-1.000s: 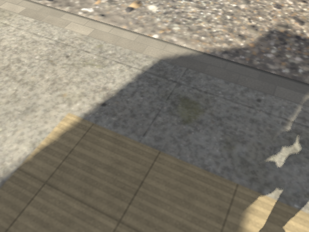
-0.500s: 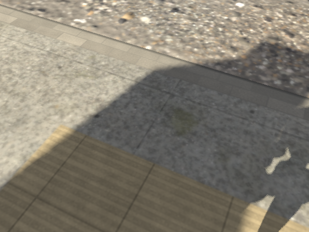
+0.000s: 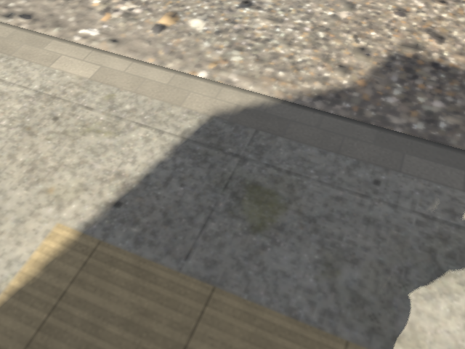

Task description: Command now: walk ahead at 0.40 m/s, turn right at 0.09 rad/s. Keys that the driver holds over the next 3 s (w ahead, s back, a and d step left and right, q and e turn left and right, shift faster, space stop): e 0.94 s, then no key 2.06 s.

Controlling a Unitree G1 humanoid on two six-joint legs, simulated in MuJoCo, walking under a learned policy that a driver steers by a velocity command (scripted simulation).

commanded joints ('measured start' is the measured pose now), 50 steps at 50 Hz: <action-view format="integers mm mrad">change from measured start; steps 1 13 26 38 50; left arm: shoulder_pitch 79 220 246 135 102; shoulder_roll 109 178 192 134 176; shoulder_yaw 17 33 63 40 42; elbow -7 17 -72 -196 -235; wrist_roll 17 6 -5 -4 13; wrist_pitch -21 41 120 144 95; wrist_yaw -8 64 97 54 74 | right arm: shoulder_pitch -56 -322 -309 -282 -245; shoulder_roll -102 -91 -139 -236 -188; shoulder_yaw -29 -42 -42 -67 -80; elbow -93 -229 -299 -280 -293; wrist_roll -13 -28 -43 -36 -42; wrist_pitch -33 44 51 84 99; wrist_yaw -18 -42 -41 -55 -54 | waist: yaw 54 56 66 32 14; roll -33 -94 100 164 -128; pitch -100 -105 -212 -173 -157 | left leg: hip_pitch -403 -282 152 44 -428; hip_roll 89 -1 291 297 15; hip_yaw -18 -2 -216 37 13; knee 160 -456 -791 -860 24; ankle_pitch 144 404 622 462 129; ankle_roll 31 -75 174 181 -90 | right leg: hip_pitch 333 206 -218 35 276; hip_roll -291 -176 -23 -61 -230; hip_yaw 433 257 170 24 333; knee -362 -320 625 198 -274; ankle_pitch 161 401 -350 -194 273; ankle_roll -168 -142 128 101 -146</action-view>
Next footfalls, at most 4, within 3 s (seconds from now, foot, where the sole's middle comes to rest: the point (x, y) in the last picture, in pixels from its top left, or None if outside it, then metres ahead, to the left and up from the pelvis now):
0.42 left None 0.29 0.10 -0.76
0.86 right None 0.14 -0.12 -0.76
1.30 left None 0.27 0.07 -0.76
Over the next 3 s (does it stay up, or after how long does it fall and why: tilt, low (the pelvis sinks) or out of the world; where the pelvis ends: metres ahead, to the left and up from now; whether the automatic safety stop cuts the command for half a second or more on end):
stays up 0.18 0.01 0.02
